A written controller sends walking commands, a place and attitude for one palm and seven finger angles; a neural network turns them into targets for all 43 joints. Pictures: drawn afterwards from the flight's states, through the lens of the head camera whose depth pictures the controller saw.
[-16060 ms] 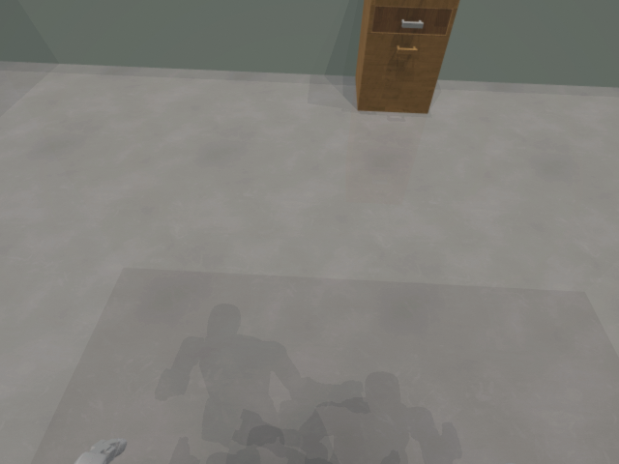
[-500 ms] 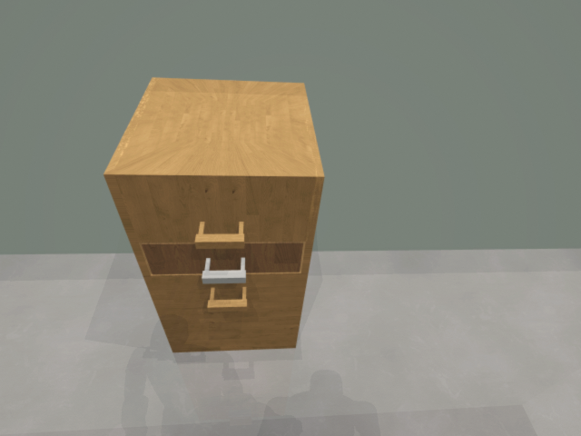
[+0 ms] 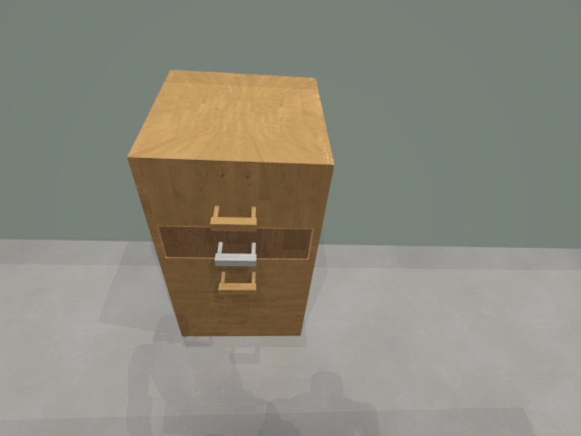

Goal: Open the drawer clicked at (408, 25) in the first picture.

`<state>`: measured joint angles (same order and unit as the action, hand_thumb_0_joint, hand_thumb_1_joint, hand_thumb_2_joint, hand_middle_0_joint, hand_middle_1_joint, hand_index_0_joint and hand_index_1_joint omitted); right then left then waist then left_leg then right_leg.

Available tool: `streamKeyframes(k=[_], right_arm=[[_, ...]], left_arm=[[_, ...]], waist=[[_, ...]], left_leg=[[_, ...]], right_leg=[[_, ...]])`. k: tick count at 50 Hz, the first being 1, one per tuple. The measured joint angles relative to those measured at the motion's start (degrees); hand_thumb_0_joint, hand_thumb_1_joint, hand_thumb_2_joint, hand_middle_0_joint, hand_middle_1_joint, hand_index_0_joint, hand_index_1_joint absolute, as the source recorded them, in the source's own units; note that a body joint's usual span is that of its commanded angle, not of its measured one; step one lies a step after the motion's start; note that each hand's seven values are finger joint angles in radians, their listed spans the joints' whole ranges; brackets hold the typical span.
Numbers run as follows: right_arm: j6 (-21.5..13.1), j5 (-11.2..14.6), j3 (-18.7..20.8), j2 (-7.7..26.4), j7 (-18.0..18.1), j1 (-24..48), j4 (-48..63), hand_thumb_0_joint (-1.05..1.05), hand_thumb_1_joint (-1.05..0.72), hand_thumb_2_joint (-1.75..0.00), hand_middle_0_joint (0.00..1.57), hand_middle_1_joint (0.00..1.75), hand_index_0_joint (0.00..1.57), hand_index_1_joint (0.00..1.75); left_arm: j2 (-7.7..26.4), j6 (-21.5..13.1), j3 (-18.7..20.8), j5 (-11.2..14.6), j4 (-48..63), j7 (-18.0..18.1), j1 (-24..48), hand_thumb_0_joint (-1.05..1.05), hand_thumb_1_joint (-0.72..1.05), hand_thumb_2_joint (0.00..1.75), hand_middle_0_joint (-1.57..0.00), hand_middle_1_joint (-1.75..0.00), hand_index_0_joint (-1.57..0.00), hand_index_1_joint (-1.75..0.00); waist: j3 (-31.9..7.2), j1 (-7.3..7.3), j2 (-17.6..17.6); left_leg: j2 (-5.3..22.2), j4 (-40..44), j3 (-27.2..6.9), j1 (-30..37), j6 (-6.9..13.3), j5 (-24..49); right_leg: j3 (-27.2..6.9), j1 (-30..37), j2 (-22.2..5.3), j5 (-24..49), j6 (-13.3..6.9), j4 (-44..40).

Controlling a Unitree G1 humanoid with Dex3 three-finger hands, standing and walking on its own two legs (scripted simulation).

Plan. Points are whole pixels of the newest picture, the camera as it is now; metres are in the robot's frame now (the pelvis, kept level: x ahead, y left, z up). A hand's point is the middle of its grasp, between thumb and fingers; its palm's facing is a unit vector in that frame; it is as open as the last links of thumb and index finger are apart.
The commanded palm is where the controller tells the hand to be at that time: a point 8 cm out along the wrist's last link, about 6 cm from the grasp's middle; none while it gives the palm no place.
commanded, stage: come to a stop and stand still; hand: left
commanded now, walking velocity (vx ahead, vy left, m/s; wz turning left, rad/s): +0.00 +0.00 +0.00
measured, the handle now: (236, 253) +0.60 +0.17 -0.24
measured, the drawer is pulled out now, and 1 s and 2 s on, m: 0.00 0.00 0.00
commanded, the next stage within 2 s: look again from close up in 1.80 s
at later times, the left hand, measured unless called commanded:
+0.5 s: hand out of the picture -0.10 +0.21 -0.18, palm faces +0.01 -0.99 -0.16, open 16.3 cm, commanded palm none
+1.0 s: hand out of the picture -0.10 +0.21 -0.19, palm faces +0.02 -1.00 -0.06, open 16.2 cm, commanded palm none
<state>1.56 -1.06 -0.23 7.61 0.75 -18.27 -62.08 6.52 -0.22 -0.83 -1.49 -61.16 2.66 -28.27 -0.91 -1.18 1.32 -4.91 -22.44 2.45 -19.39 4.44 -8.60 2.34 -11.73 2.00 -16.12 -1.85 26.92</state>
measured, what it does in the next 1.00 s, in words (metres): steps to the left: left foot, then right foot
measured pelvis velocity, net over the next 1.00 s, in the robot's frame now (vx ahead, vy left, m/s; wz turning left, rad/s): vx -0.06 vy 0.08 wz -0.02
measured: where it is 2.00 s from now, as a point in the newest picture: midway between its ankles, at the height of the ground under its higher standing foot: outside the picture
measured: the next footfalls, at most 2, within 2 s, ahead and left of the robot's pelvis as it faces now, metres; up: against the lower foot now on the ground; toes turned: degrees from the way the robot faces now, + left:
left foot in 0.20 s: +0.08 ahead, +0.07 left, +0.00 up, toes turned +1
right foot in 0.62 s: -0.10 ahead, -0.06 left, +0.00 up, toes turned -5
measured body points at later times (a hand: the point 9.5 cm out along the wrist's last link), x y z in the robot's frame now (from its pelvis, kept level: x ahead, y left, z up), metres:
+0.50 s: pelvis -0.05 +0.04 +0.00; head -0.05 +0.07 +0.45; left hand -0.10 +0.26 -0.16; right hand -0.10 -0.15 -0.15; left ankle +0.04 +0.07 -0.74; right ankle -0.12 -0.11 -0.71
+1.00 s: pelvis -0.06 +0.08 +0.00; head -0.08 +0.12 +0.44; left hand -0.10 +0.27 -0.18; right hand -0.09 -0.14 -0.14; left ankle -0.05 +0.15 -0.74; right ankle -0.12 -0.05 -0.70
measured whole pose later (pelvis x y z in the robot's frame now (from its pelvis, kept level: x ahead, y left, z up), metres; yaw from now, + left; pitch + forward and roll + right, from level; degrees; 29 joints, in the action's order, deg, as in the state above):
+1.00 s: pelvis -0.06 +0.08 +0.00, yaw -1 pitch +0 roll -1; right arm -1.3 -1.6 0.7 5.8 1.7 -22.8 -61.0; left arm 6.7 0.8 0.8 -2.2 -61.1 1.3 -23.5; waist -2.6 0.0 4.8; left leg -0.1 -31.3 5.9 -15.8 4.0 -15.9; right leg 2.3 -17.1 -1.0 -25.5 -2.2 48.4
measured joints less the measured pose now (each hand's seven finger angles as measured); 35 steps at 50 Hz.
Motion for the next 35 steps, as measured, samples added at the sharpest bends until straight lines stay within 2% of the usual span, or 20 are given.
streamKeyframes(k=[3, 6, 8, 10, 11, 14, 17, 21, 24, 27, 31, 33, 35], right_arm=[[0.4, 0.0, 0.4, -0.1, 0.1, 0.0, 0.2, 0.00, -0.92, -0.90, 0.20, 0.30, 0.20, 0.30], [0.8, 0.0, 1.2, -0.7, 0.0, -1.2, 0.6, 0.00, -0.92, -0.90, 0.20, 0.30, 0.20, 0.30], [0.4, 0.1, 1.5, -1.3, -0.1, -3.1, 0.6, 0.00, -0.91, -0.90, 0.20, 0.30, 0.20, 0.30], [-0.4, 0.2, 1.4, -1.7, -0.1, -5.3, 0.6, 0.00, -0.91, -0.90, 0.20, 0.30, 0.20, 0.30], [-0.7, 0.1, 1.2, -2.2, 0.1, -5.8, 0.2, 0.00, -0.91, -0.90, 0.20, 0.30, 0.20, 0.30], [-0.7, -0.2, 0.6, -2.7, 0.6, -6.3, -0.5, 0.00, -0.91, -0.90, 0.20, 0.30, 0.20, 0.30], [-0.9, 0.0, 0.1, -2.7, 0.8, -6.3, -0.9, 0.00, -0.91, -0.90, 0.20, 0.30, 0.20, 0.30], [-1.3, 0.2, -0.1, -3.2, 0.8, -5.3, -1.4, 0.00, -0.91, -0.90, 0.20, 0.30, 0.20, 0.30], [-1.2, 0.2, 0.2, -3.5, 0.8, -3.9, -1.5, 0.00, -0.91, -0.90, 0.20, 0.30, 0.20, 0.30], [-0.9, -0.1, 0.8, -3.4, 0.8, -2.7, -1.6, 0.00, -0.91, -0.90, 0.21, 0.30, 0.20, 0.30], [0.2, -0.5, 1.8, -2.2, 0.9, -1.6, -2.2, 0.01, -0.92, -0.90, 0.21, 0.30, 0.21, 0.30], [0.7, -0.2, 2.3, -1.3, 1.0, -1.1, -2.3, 0.01, -0.92, -0.90, 0.21, 0.30, 0.21, 0.30], [1.0, -0.3, 2.9, -0.6, 0.5, -1.9, -2.0, 0.01, -0.92, -0.90, 0.21, 0.30, 0.20, 0.30]], left_arm=[[-0.2, 0.3, 0.4, 0.1, 0.1, 0.1, 0.1, 0.00, -0.47, 0.30, -0.15, -0.30, -0.15, -0.30], [0.2, 1.6, 1.2, 0.2, -0.4, 0.6, 0.7, 0.00, -0.47, 0.30, -0.15, -0.30, -0.15, -0.30], [0.9, 2.3, 1.6, 0.2, -1.0, 1.0, 1.8, 0.00, -0.48, 0.30, -0.15, -0.30, -0.15, -0.30], [1.6, 2.5, 1.7, 0.1, -0.8, 1.0, 3.4, 0.00, -0.48, 0.30, -0.15, -0.30, -0.15, -0.30], [2.1, 2.5, 1.8, 0.2, -0.4, 1.0, 4.7, 0.00, -0.47, 0.30, -0.15, -0.30, -0.15, -0.30], [2.7, 2.1, -0.4, -2.3, 0.1, 0.6, 6.2, -0.05, -0.47, 0.30, -0.15, -0.30, -0.14, -0.30], [2.5, 2.3, -0.3, -1.5, -0.1, 0.1, 6.1, -0.07, -0.47, 0.30, -0.15, -0.30, -0.15, -0.30], [2.6, 2.1, 0.9, -0.2, -0.3, -0.2, 5.7, -0.06, -0.47, 0.30, -0.15, -0.30, -0.14, -0.30], [2.7, 2.2, 1.7, 0.1, -0.6, -0.2, 4.8, -0.04, -0.48, 0.30, -0.15, -0.30, -0.14, -0.30], [2.7, 2.7, 2.3, 0.3, -1.0, -0.4, 3.4, -0.03, -0.48, 0.30, -0.15, -0.30, -0.14, -0.30], [2.5, 2.4, 2.8, 0.6, -0.9, -0.5, 1.1, -0.01, -0.48, 0.30, -0.14, -0.30, -0.14, -0.30], [1.8, 2.5, 2.9, 0.3, -1.3, 0.0, 0.8, -0.01, -0.47, 0.30, -0.14, -0.30, -0.14, -0.30], [1.5, 2.7, 2.8, 0.1, -1.9, 0.6, 0.2, 0.00, -0.48, 0.30, -0.15, -0.30, -0.14, -0.30]], waist=[[0.0, 0.30, -0.3], [-0.2, 1.24, 0.0], [-1.2, 1.83, 0.5], [-2.4, 2.34, 1.1], [-2.1, 2.42, 2.1], [-1.3, 1.60, 3.1], [-1.1, 1.81, 1.8], [-0.6, 1.75, 0.5], [-0.7, 2.07, 0.0], [-1.5, 2.37, -0.3], [-1.8, 1.69, 0.6], [-0.7, 1.45, 0.1], [-0.5, 1.47, -0.2]], left_leg=[[0.3, -2.6, -0.3, -1.6, -1.5, -3.4], [1.1, -15.3, -1.1, -4.8, -3.1, -6.8], [2.7, -19.5, -1.8, -3.2, -3.1, -8.2], [3.7, -14.8, -2.5, -0.1, -2.6, -8.8], [2.9, -14.4, -1.9, -0.3, -1.2, -7.4], [2.0, -11.6, 1.0, 0.4, 1.9, -4.3], [1.5, -6.4, 2.1, 1.1, 2.7, -0.9], [0.7, 0.5, 2.2, 1.7, 2.8, 3.6], [0.4, 4.9, 2.1, 2.4, 2.1, 6.4], [0.1, 9.0, 1.6, 3.2, 0.3, 8.4], [-1.3, 10.2, 2.1, 2.8, -2.9, 8.2], [-1.2, 1.4, 2.0, -0.7, -4.9, 0.4], [-0.3, -15.3, 0.7, -5.3, -4.9, -6.4]], right_leg=[[0.6, -0.3, 0.2, 0.0, -0.1, -0.1], [2.0, -0.1, 0.3, 3.5, -0.1, -0.4], [2.4, -0.6, 0.5, 4.5, 0.5, 0.9], [2.6, -3.0, 0.5, 2.3, 1.0, 4.3], [2.0, -4.0, -0.1, 0.6, 0.9, 6.2], [-1.0, -7.0, -0.8, -3.5, 0.3, 12.3], [-2.5, -8.6, -1.6, -3.9, 0.3, 18.8], [-2.9, -6.0, -3.0, -5.1, 0.7, 17.3], [-2.4, -2.4, -3.1, -7.9, 0.7, 12.5], [-1.2, 1.3, -2.1, -10.1, 0.1, 7.1], [0.9, 7.3, -0.7, -6.9, -1.5, -5.8], [1.5, 8.0, -0.8, -0.4, -1.7, -7.4], [2.6, 8.7, -0.4, 0.3, -1.2, -7.2]])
